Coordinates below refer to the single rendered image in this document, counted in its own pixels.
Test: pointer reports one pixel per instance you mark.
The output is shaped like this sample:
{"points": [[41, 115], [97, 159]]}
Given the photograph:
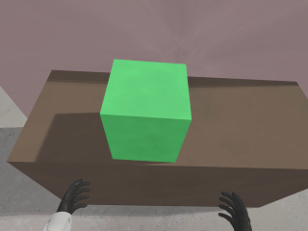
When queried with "left robot forearm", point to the left robot forearm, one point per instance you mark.
{"points": [[60, 221]]}

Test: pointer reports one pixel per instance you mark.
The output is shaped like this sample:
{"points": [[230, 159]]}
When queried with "right robot hand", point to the right robot hand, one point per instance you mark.
{"points": [[240, 220]]}

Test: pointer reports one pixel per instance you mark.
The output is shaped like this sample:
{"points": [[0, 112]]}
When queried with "left robot hand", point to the left robot hand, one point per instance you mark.
{"points": [[70, 198]]}

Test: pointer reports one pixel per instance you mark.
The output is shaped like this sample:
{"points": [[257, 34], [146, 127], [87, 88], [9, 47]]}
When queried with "carton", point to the carton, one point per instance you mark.
{"points": [[146, 110]]}

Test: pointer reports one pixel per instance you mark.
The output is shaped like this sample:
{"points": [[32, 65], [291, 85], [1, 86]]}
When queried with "pedestal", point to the pedestal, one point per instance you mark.
{"points": [[247, 136]]}

